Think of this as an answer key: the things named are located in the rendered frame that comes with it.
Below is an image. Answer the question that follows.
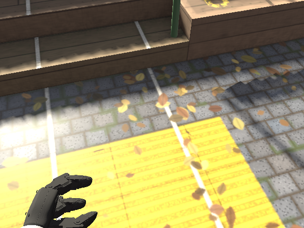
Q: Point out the left robot hand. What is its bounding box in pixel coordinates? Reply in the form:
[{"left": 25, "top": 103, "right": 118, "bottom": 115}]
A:
[{"left": 23, "top": 173, "right": 98, "bottom": 228}]

